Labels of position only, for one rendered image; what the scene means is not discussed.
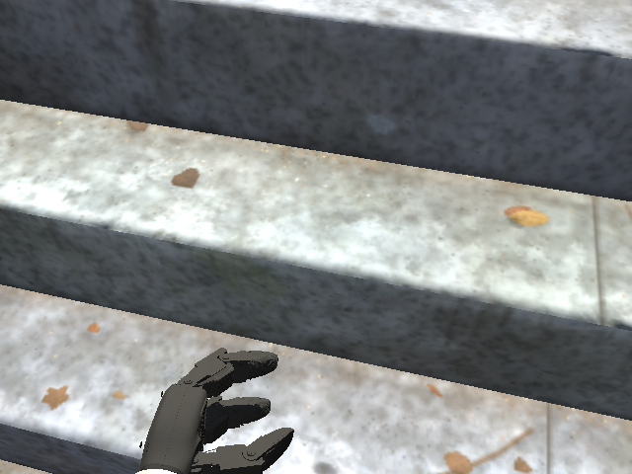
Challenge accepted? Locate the left robot hand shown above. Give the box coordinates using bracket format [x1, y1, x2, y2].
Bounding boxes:
[139, 348, 294, 474]

